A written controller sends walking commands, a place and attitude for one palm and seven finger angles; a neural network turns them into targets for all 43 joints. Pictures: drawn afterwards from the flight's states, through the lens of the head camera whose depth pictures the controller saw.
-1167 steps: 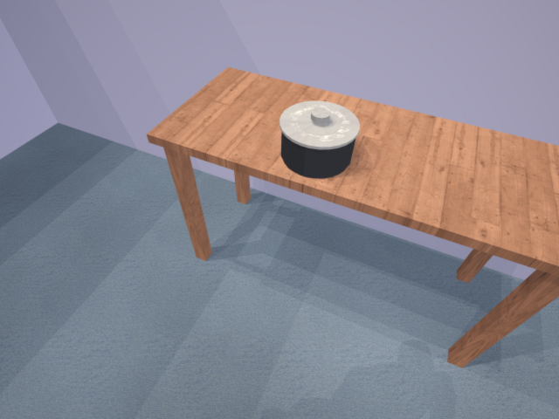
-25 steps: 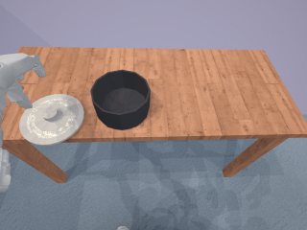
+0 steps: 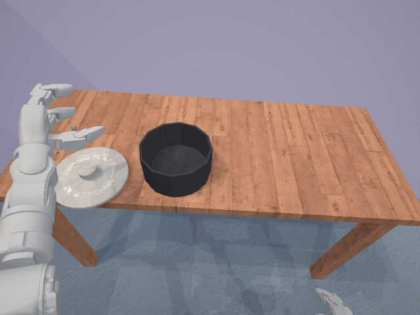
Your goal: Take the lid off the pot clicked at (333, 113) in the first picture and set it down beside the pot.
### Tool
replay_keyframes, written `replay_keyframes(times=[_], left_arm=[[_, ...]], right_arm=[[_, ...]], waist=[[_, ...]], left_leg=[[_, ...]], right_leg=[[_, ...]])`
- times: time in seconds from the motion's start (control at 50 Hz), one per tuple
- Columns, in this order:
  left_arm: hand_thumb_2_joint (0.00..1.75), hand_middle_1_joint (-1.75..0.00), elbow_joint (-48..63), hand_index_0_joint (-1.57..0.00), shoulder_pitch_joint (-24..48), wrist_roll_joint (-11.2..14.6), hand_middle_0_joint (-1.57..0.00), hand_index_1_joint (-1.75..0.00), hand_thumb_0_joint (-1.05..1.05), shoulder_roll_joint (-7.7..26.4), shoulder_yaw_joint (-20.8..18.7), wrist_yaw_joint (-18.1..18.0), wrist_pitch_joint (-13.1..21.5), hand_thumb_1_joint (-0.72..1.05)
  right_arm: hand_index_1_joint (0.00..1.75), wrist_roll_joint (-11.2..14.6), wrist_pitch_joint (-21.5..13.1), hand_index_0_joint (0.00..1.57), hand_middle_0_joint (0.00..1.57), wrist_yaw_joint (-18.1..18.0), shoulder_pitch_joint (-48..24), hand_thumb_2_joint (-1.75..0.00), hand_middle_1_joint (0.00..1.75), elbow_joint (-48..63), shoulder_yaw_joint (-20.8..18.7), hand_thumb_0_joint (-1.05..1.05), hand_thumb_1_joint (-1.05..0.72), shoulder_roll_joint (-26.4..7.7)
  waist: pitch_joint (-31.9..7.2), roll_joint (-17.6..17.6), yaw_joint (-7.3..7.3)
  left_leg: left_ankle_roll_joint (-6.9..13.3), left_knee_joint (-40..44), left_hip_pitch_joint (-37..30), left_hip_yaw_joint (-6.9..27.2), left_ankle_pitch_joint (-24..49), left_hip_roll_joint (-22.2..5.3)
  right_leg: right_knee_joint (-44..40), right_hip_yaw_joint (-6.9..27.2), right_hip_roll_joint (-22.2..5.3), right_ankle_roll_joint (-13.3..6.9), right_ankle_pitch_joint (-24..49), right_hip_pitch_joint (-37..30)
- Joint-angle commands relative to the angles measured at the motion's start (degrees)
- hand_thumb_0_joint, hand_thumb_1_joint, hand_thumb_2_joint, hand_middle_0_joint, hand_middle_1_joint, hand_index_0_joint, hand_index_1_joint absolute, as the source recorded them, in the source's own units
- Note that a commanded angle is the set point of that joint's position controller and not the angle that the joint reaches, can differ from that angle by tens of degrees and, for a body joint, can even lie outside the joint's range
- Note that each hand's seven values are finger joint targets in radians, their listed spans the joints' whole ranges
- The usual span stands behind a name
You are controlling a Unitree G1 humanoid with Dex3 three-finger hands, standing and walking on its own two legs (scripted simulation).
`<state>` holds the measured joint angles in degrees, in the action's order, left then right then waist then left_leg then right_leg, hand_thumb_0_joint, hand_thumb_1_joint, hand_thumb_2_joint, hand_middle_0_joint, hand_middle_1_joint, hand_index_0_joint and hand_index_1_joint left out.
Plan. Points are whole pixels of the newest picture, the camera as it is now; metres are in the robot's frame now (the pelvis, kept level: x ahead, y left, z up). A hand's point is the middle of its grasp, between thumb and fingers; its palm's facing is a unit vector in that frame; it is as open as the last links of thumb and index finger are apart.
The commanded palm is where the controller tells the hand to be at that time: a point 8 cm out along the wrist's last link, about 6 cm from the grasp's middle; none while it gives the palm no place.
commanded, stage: draw the hand back to the body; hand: left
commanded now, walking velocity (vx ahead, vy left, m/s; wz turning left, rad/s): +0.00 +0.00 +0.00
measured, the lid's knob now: (87, 170) +0.47 +0.34 -0.08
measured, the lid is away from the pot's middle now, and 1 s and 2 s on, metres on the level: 0.24 0.24 0.24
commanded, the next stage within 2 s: step back with the hand held close in 1.48 s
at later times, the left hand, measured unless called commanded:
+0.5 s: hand (62, 159) +0.32 +0.26 +0.15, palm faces +0.46 -0.85 -0.26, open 8.5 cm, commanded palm +0.27 +0.28 +0.16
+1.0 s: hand (44, 208) +0.23 +0.24 +0.15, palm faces +0.42 -0.86 -0.30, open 7.4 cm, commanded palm +0.18 +0.27 +0.17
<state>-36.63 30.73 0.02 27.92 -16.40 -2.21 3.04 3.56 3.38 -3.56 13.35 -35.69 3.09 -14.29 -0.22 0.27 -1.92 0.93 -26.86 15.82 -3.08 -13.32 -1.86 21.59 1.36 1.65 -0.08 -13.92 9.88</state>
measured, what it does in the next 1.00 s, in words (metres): stands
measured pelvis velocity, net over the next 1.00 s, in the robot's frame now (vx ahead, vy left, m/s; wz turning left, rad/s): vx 0.00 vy -0.02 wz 0.01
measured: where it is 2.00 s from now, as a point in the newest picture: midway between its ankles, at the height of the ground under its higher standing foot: outside the picture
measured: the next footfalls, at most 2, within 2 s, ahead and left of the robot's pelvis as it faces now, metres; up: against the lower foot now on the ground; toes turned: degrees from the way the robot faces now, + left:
none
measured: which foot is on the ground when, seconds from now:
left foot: down 0.00-1.00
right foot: down 0.00-1.00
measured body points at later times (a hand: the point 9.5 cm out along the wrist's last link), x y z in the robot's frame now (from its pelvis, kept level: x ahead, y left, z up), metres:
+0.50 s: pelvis +0.01 -0.03 +0.00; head +0.01 -0.05 +0.45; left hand +0.29 +0.30 +0.16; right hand +0.19 -0.28 -0.09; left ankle +0.01 +0.10 -0.74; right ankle -0.03 -0.13 -0.74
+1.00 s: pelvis +0.00 -0.02 +0.01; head -0.01 -0.03 +0.46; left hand +0.21 +0.29 +0.17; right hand +0.19 -0.24 -0.08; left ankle +0.01 +0.10 -0.74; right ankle -0.03 -0.13 -0.74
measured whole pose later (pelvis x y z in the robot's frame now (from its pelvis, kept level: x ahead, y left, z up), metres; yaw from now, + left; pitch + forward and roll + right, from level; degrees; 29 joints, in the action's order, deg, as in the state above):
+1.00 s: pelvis +0.00 -0.02 +0.01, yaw +0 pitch -5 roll -1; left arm 11.9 -13.0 5.6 19.5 -17.3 -4.2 2.9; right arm 0.9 -2.8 -3.3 8.2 -38.5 1.2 -13.4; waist 2.9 -2.9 3.4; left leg -0.3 -19.6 4.7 -2.7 -10.3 -2.2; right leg 15.6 1.0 2.1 -1.2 -11.8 -0.8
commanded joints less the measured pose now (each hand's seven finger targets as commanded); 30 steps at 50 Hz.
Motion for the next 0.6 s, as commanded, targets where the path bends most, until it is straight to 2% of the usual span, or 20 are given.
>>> replay_keyframes(times=[0.0,0.02,0.04,0.06,0.08,0.1,0.14,0.18,0.22,0.24,0.28,0.32,0.34,0.38,0.4,0.42,0.5,0.54,0.56,0.58], left_arm=[[0.57,-0.8,16.36,-0.27,14.38,3.12,-0.27,-0.8,0.0,16.32,-6.92,-2.84,2.18,0.28],[0.58,-0.78,16.03,-0.27,13.19,3.41,-0.27,-0.78,0.0,15.09,-6.19,-2.83,1.85,0.3],[0.59,-0.77,18.83,-0.26,13.2,3.58,-0.26,-0.77,0.0,16.43,-7.7,-2.99,2.02,0.32],[0.6,-0.75,23.24,-0.26,13.83,3.72,-0.26,-0.75,0.0,16.22,-7.32,-3.08,2.36,0.34],[0.61,-0.73,26.29,-0.26,13.08,3.83,-0.26,-0.73,0.0,15.75,-7.28,-3.24,2.51,0.37],[0.63,-0.72,27.54,-0.26,11.01,3.9,-0.26,-0.72,0.0,13.86,-6.25,-3.21,2.25,0.39],[0.65,-0.68,25.64,-0.25,6.62,4.03,-0.25,-0.68,0.0,12.37,-6.18,-3.31,1.28,0.43],[0.67,-0.65,23.31,-0.25,3.56,4.4,-0.25,-0.65,0.0,11.29,-5.99,-3.41,0.21,0.47],[0.69,-0.62,27.39,-0.24,3.78,4.41,-0.24,-0.62,0.0,11.55,-6.07,-3.36,0.35,0.51],[0.7,-0.6,29.53,-0.24,3.01,4.44,-0.24,-0.6,0.0,12.76,-7.39,-3.37,0.57,0.53],[0.72,-0.57,37.08,-0.24,4.47,4.42,-0.24,-0.57,0.0,13.19,-7.42,-3.67,1.44,0.57],[0.75,-0.53,41.41,-0.23,1.9,4.35,-0.23,-0.53,0.0,12.84,-7.91,-4.17,1.78,0.61],[0.76,-0.52,42.5,-0.23,0.19,4.28,-0.23,-0.52,0.0,12.62,-8.24,-4.28,1.86,0.63],[0.78,-0.48,36.81,-0.23,-5.45,4.73,-0.23,-0.48,0.0,10.25,-7.65,-4.23,0.74,0.67],[0.79,-0.47,33.53,-0.22,-8.85,4.94,-0.22,-0.47,0.0,10.46,-8.78,-4.14,0.08,0.69],[0.8,-0.45,33.26,-0.22,-10.27,5.15,-0.22,-0.45,0.0,9.81,-8.5,-3.8,-0.06,0.71],[0.85,-0.38,45.93,-0.21,-12.11,5.47,-0.21,-0.38,0.0,9.03,-7.89,-3.14,1.71,0.8],[0.87,-0.35,51.26,-0.21,-10.11,5.26,-0.21,-0.35,0.0,8.86,-7.24,-3.36,2.56,0.84],[0.88,-0.33,49.36,-0.2,-11.46,5.31,-0.2,-0.33,0.0,8.71,-7.51,-3.66,2.37,0.86],[0.89,-0.32,47.65,-0.2,-13.53,5.34,-0.2,-0.32,0.0,8.34,-7.9,-3.79,2.08,0.88]], right_arm=[[0.3,-0.75,-3.24,0.2,0.2,-0.16,-2.35,-0.9,0.3,5.05,-4.08,0.0,-0.9,-10.02],[0.3,-0.85,-3.34,0.2,0.2,-0.15,-2.7,-0.9,0.3,4.92,-4.15,0.0,-0.9,-10.03],[0.3,-0.86,-3.7,0.2,0.2,-0.08,-3.31,-0.9,0.3,5.06,-4.41,0.0,-0.9,-10.15],[0.3,-0.84,-4.21,0.2,0.2,0.01,-4.09,-0.9,0.3,5.38,-4.41,0.0,-0.9,-10.05],[0.3,-0.91,-4.77,0.2,0.2,0.08,-4.58,-0.9,0.3,5.58,-4.5,0.0,-0.9,-9.91],[0.3,-0.95,-5.22,0.2,0.2,0.18,-5.24,-0.9,0.3,5.55,-4.57,0.0,-0.9,-9.66],[0.3,-1.05,-5.27,0.2,0.2,0.24,-5.45,-0.9,0.3,4.74,-4.76,0.0,-0.9,-9.72],[0.3,-0.92,-4.84,0.2,0.2,0.1,-5.72,-0.9,0.3,3.92,-4.77,0.0,-0.9,-9.69],[0.3,-0.92,-4.94,0.2,0.2,0.02,-6.7,-0.9,0.3,4.23,-4.8,0.0,-0.9,-9.53],[0.3,-0.91,-5.04,0.2,0.2,-0.01,-7.33,-0.9,0.3,4.41,-4.83,0.0,-0.9,-9.47],[0.3,-0.96,-5.79,0.2,0.2,-0.06,-8.71,-0.9,0.3,5.11,-4.37,0.0,-0.9,-8.77],[0.3,-1.24,-6.76,0.2,0.2,-0.04,-9.56,-0.9,0.3,5.26,-4.29,0.0,-0.9,-8.42],[0.3,-1.45,-7.0,0.2,0.2,-0.01,-9.67,-0.9,0.3,5.19,-4.37,0.0,-0.9,-8.42],[0.3,-1.39,-6.65,0.2,0.2,-0.14,-9.59,-0.9,0.3,4.36,-4.36,0.0,-0.9,-8.33],[0.3,-1.4,-6.23,0.2,0.2,-0.22,-9.34,-0.9,0.3,3.88,-4.59,0.0,-0.9,-8.43],[0.3,-1.31,-5.92,0.2,0.2,-0.17,-9.37,-0.9,0.3,3.99,-4.6,0.0,-0.9,-8.44],[0.3,-1.48,-6.77,0.2,0.2,-0.01,-11.8,-0.9,0.3,5.77,-4.23,0.0,-0.9,-7.2],[0.3,-1.66,-7.65,0.2,0.2,0.02,-12.47,-0.9,0.3,5.97,-4.08,0.0,-0.9,-6.99],[0.3,-1.92,-7.83,0.2,0.2,-0.18,-12.41,-0.9,0.3,5.41,-4.21,0.0,-0.9,-7.11],[0.3,-1.86,-7.87,0.2,0.2,-0.24,-12.15,-0.9,0.3,5.11,-4.28,0.0,-0.9,-7.16]], waist=[[-15.05,-6.34,1.4],[-14.36,-3.45,1.24],[-14.61,-3.4,1.53],[-16.67,-4.22,1.65],[-18.08,-4.39,1.93],[-17.93,-5.35,1.96],[-15.13,-3.0,1.92],[-12.37,1.05,1.75],[-13.02,0.09,2.01],[-13.64,-0.59,2.27],[-16.53,-5.78,2.83],[-17.49,-7.29,3.22],[-17.54,-6.4,3.25],[-12.04,-1.33,3.27],[-9.82,1.46,3.28],[-9.05,2.85,3.4],[-12.74,-3.99,4.32],[-12.45,-5.95,3.84],[-10.59,-3.58,3.81],[-9.5,-2.91,3.87]], left_leg=[[0.41,3.09,-14.68,1.04,19.58,0.2],[0.72,3.25,-13.64,0.53,19.17,0.46],[0.92,3.16,-14.17,0.26,20.05,0.44],[0.95,3.21,-15.7,0.26,21.47,0.5],[1.1,2.98,-17.43,0.27,23.86,0.43],[1.19,2.71,-18.37,-0.22,25.1,0.49],[1.36,2.85,-16.57,-0.8,23.56,0.78],[1.6,3.53,-13.78,-1.42,19.46,1.18],[1.79,3.85,-13.94,-1.64,17.67,1.63],[1.88,3.76,-14.54,-1.73,17.64,1.8],[1.68,3.84,-17.3,-1.4,19.36,1.97],[1.52,3.69,-19.24,-1.16,21.56,1.91],[1.58,3.64,-19.26,-1.23,22.08,1.92],[1.6,4.68,-15.84,-1.48,18.92,1.9],[1.74,4.95,-14.25,-1.7,16.36,1.88],[1.82,5.33,-13.49,-1.72,14.93,1.99],[1.89,5.29,-17.3,-1.86,16.85,2.21],[1.78,5.28,-18.92,-1.78,17.86,2.16],[1.79,5.58,-18.25,-1.65,16.97,2.03],[1.81,5.86,-18.02,-1.73,15.96,1.97]], right_leg=[[-2.29,-2.04,1.52,-1.73,19.57,-1.63],[-2.41,-1.98,1.47,-1.42,20.55,-2.41],[-2.64,-1.7,1.24,-1.29,22.15,-3.15],[-2.44,-1.51,1.14,-1.09,23.48,-4.0],[-2.38,-1.4,1.17,-0.95,24.83,-4.44],[-2.66,-1.1,1.04,-0.66,26.13,-4.15],[-3.14,-0.85,0.89,-0.26,27.47,-3.94],[-3.05,-0.84,0.6,0.46,27.41,-3.98],[-3.11,-0.41,0.22,0.77,27.66,-4.66],[-3.3,-0.35,0.17,0.82,27.8,-5.03],[-3.2,-0.17,0.08,0.53,28.23,-6.38],[-3.25,-0.3,0.19,0.51,29.42,-6.7],[-3.39,-0.45,0.38,0.54,29.6,-6.79],[-3.73,-0.98,0.55,0.86,27.65,-5.7],[-4.06,-0.7,0.32,1.41,26.65,-5.02],[-4.15,-0.71,0.28,1.52,25.55,-5.08],[-4.45,-0.39,-0.03,1.12,26.06,-6.96],[-5.37,-0.51,0.51,0.61,24.76,-5.8],[-5.76,-0.94,0.85,0.57,23.03,-4.82],[-6.17,-0.91,0.89,0.57,21.68,-4.44]])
